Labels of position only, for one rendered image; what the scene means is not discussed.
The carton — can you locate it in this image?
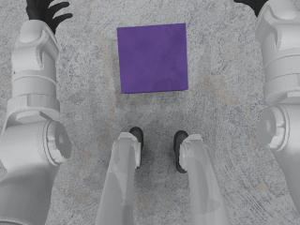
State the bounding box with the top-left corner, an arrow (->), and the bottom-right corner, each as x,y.
116,22 -> 188,94

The left robot upper arm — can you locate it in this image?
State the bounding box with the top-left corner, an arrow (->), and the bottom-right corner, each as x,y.
0,119 -> 72,225

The right robot forearm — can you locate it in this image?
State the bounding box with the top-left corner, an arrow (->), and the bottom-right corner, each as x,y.
255,0 -> 300,105

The robot left shin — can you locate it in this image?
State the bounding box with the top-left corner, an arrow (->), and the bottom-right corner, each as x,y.
112,132 -> 138,151

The left robot hand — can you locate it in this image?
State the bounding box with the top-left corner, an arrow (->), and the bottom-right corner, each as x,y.
25,0 -> 73,34

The left robot thigh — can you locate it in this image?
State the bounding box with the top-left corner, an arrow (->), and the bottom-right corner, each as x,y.
95,138 -> 141,225

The right robot upper arm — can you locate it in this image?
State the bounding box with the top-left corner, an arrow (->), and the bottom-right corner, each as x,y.
256,103 -> 300,215

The left robot forearm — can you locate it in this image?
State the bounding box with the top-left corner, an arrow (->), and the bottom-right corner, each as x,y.
0,20 -> 61,168

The right robot hand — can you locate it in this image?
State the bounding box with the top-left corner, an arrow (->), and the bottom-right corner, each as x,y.
233,0 -> 268,18

